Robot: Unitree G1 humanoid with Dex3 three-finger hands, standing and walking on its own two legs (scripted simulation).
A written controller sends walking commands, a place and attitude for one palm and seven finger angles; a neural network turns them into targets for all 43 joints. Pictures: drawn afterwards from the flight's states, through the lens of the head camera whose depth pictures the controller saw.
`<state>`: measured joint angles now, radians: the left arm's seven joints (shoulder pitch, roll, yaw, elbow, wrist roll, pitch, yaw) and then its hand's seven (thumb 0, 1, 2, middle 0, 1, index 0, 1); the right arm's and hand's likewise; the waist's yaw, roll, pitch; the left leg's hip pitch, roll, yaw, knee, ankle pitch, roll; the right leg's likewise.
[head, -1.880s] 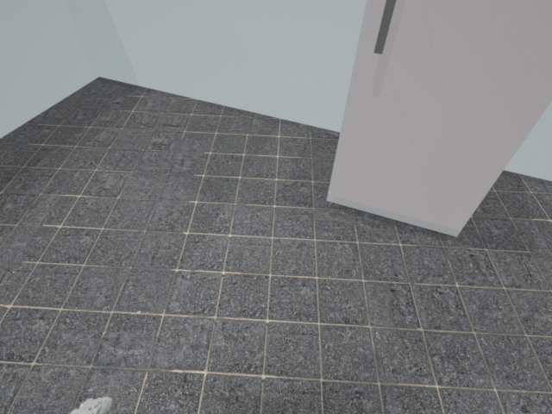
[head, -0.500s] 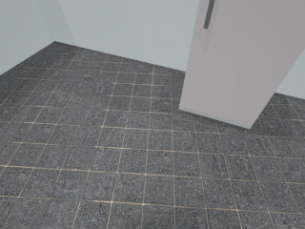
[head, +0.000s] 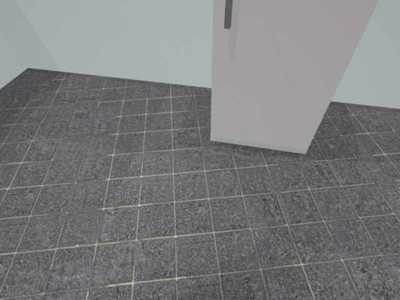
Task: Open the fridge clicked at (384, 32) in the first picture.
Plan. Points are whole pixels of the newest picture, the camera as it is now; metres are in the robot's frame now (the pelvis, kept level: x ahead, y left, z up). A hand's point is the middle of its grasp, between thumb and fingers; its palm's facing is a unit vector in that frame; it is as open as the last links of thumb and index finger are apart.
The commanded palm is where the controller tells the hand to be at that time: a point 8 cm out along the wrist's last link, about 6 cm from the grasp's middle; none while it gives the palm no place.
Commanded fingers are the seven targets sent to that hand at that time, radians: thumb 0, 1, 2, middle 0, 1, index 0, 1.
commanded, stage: walk to a spot facing it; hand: left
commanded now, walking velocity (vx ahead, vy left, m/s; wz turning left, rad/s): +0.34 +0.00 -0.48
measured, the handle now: out of the picture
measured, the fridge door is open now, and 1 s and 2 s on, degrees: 0 0 0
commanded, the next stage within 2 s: turn to face it in 0.90 s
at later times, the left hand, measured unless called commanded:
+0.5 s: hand (115, 285) +0.18 +0.23 -0.18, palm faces -0.10 -0.98 -0.16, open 7.4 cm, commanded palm none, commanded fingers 0.00 0.90 0.90 -0.20 -0.30 -0.20 -0.30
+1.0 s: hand (187, 156) +0.58 +0.10 -0.16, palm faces -0.51 -0.83 -0.21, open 7.4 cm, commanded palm none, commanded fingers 0.00 0.90 0.90 -0.20 -0.30 -0.20 -0.30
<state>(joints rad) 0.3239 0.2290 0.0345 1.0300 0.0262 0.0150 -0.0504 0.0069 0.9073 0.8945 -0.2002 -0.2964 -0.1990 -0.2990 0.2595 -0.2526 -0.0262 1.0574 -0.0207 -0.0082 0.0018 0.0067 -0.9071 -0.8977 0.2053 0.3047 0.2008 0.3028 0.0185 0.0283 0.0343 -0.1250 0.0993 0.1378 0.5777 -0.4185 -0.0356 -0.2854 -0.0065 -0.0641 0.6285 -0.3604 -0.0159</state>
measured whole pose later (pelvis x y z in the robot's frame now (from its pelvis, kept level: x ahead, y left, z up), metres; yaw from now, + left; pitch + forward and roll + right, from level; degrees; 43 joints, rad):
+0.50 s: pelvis +0.20 +0.04 -0.01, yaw -13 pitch +1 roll -1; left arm 0.41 0.19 0.07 1.08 0.02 -0.04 0.00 0.01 0.91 0.89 -0.20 -0.30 -0.20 -0.30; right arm 0.10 -0.15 -0.03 0.94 -0.03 -0.07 0.01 0.01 -0.91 -0.90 0.20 0.30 0.20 0.30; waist 0.05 -0.04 0.05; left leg -0.43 0.09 0.14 0.68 -0.24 0.02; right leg -0.16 0.01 0.10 0.86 -0.52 -0.01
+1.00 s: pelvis +0.37 +0.00 -0.02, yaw -30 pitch -1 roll +0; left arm 0.08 0.20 0.06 0.88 0.02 -0.01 -0.03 0.00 0.91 0.89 -0.20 -0.30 -0.20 -0.30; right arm 0.35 -0.19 -0.04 1.04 -0.01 0.02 -0.01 0.01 -0.91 -0.90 0.20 0.30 0.20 0.30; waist -0.04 0.01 0.13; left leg -0.24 0.16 0.25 1.08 -0.54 -0.05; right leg -0.45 0.00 -0.13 0.71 -0.24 -0.09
